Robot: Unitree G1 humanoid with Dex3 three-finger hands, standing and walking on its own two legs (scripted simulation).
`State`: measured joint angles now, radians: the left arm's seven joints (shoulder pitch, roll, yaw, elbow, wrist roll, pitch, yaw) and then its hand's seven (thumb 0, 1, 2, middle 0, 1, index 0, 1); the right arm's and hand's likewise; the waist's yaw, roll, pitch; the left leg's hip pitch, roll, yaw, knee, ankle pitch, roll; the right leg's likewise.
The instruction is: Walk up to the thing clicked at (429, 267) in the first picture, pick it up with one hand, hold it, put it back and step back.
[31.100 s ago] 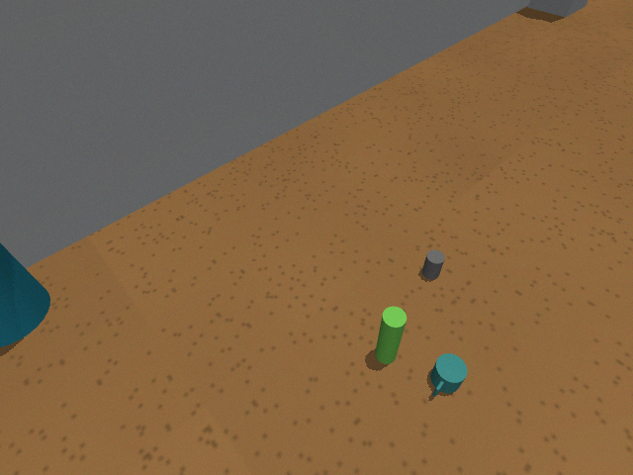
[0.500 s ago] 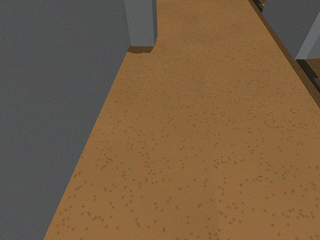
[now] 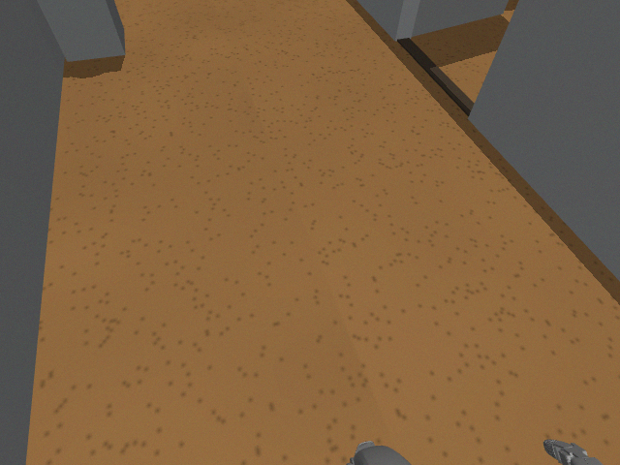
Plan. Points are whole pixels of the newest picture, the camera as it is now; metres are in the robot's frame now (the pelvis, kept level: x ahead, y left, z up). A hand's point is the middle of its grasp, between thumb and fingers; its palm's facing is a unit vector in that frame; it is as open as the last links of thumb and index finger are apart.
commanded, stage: walk up
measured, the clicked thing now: out of the picture -0.10 -0.54 -0.73
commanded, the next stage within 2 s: none
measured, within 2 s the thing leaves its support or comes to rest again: neither
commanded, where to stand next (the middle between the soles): +0.09 -0.05 m, yaw -62 degrees
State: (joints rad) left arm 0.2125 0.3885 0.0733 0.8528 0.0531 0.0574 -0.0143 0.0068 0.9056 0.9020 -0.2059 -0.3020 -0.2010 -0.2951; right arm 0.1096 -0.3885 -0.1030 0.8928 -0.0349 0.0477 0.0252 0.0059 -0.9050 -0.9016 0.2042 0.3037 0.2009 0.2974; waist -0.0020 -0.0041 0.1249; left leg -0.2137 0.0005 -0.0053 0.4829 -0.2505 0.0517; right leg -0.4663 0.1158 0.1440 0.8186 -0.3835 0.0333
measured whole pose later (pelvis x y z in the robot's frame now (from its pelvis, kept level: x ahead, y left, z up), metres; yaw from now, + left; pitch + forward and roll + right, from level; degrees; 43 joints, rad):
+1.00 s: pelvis +0.09 +0.01 -0.02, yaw -45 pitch -1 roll -2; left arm 0.25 0.45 0.07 0.70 0.00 0.08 -0.05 0.00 0.91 0.90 -0.21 -0.30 -0.20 -0.30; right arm 0.25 -0.40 -0.05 0.70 -0.02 -0.02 -0.01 0.01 -0.90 -0.90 0.21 0.30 0.21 0.30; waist -0.01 -0.06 0.17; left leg -0.36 0.13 0.13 0.64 -0.26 0.00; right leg -0.50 0.02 0.12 1.13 -0.41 0.01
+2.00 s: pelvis -0.03 -0.05 -0.01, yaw -20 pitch -3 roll +2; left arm 0.17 0.39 0.08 0.81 0.04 0.01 -0.01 0.01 0.90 0.90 -0.21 -0.30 -0.20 -0.30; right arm 0.30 -0.45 -0.08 0.73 -0.03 0.05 0.03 0.01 -0.90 -0.90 0.20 0.30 0.20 0.30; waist 0.03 0.01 0.10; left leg -0.55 -0.06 -0.12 1.04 -0.33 -0.01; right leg -0.26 -0.01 -0.06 0.59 -0.28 -0.05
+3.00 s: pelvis +0.04 -0.08 -0.02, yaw +17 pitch -2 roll +3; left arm 0.14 0.35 0.05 0.79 0.03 0.01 -0.01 0.00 0.90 0.90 -0.21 -0.30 -0.21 -0.30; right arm 0.25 -0.44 -0.05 0.79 -0.01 0.01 -0.01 0.01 -0.90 -0.90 0.21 0.30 0.20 0.30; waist 0.03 0.05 0.15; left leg -0.49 -0.04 -0.06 1.11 -0.45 0.00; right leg -0.39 -0.10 -0.09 0.68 -0.26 -0.04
